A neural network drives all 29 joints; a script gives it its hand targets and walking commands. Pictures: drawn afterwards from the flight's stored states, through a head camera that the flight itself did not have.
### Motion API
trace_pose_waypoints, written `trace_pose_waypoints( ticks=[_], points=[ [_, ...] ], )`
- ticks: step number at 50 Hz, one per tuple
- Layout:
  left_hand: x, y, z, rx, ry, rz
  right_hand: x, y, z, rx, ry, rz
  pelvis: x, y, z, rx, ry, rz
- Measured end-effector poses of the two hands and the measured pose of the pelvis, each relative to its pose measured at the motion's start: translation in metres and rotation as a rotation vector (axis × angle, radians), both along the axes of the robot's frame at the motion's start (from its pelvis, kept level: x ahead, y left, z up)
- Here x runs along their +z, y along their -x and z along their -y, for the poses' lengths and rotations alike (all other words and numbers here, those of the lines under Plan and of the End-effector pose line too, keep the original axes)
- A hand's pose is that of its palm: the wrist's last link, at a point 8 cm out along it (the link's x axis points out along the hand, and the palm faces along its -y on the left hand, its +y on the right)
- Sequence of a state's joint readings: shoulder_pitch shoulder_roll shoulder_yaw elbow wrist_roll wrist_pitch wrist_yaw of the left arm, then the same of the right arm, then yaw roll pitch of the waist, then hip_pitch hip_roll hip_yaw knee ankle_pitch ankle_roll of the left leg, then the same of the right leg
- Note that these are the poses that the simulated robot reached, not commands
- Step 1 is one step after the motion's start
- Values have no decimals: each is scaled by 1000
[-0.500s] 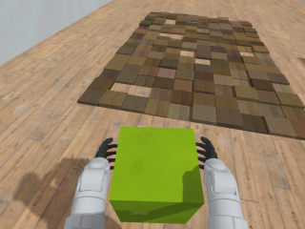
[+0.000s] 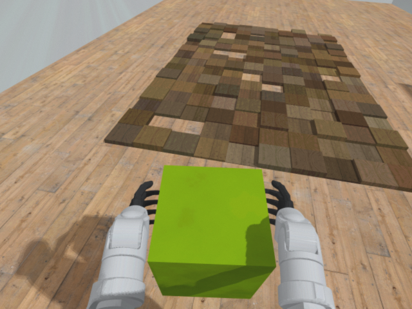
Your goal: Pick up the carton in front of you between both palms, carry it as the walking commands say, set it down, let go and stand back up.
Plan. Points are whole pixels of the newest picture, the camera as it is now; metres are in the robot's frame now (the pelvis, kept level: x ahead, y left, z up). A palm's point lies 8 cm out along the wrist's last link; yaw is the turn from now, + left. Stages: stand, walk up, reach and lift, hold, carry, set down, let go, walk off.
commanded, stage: hold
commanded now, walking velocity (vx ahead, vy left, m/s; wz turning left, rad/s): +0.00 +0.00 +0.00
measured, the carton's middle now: (209, 235) +0.30 +0.00 -0.03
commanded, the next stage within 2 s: carry in 0.52 s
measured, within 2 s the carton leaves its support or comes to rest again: neither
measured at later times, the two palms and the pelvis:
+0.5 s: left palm (138, 214) +0.29 +0.15 +0.05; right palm (284, 215) +0.30 -0.15 +0.06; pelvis +0.01 +0.00 +0.00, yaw +0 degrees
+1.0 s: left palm (148, 167) +0.39 +0.14 +0.09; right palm (282, 169) +0.40 -0.16 +0.09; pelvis +0.14 -0.01 -0.01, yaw -2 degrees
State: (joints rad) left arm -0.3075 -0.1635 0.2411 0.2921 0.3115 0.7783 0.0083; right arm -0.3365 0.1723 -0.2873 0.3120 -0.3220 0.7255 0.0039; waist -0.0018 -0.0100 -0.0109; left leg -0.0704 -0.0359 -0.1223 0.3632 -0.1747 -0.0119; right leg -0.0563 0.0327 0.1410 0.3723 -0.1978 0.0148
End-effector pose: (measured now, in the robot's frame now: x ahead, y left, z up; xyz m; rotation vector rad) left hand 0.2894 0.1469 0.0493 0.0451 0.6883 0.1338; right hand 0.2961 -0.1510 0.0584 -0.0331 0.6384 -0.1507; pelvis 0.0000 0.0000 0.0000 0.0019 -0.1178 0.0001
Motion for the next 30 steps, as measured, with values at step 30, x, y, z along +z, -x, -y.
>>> trace_pose_waypoints(
  ticks=[30],
  points=[
    [-1,-7,3,-7,-15,10,-3,-6,3,6,5,8,-2,-12,2,-21,-6,-76]
  ],
)
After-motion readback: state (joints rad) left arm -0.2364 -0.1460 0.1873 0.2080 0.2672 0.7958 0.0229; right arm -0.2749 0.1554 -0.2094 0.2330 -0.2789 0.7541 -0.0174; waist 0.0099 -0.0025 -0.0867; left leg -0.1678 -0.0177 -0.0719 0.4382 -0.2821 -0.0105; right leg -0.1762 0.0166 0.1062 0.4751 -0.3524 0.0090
